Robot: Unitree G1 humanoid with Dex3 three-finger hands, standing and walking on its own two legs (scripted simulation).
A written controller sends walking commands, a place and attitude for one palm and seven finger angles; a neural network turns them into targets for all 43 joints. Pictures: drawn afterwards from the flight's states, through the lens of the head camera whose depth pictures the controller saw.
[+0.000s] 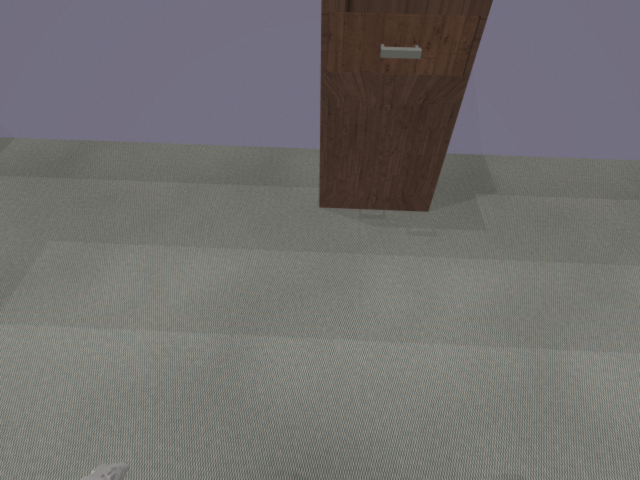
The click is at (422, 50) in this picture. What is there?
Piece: drawer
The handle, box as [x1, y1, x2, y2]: [380, 44, 421, 58]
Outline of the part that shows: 380,47 380,57 420,58 421,49 417,45 415,45 415,47 412,48 384,47 383,44 381,44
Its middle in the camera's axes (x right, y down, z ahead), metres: +0.25 -0.60 +1.22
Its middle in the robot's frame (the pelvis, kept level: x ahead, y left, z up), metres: +1.33 -0.18 -0.04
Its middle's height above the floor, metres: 0.73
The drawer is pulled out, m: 0.00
